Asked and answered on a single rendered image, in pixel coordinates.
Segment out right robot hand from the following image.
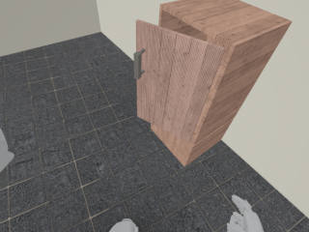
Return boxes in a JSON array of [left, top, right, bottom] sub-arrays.
[[227, 194, 265, 232]]

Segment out left robot hand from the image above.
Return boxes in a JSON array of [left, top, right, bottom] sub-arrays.
[[0, 129, 14, 173]]

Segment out left robot shin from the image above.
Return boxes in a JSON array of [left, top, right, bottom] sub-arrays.
[[122, 218, 135, 225]]

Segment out handle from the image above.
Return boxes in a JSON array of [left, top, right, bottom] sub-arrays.
[[133, 48, 146, 79]]

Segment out cupboard door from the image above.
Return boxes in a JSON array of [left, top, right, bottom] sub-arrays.
[[135, 19, 226, 143]]

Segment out robot left thigh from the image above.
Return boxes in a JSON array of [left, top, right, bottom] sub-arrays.
[[109, 221, 139, 232]]

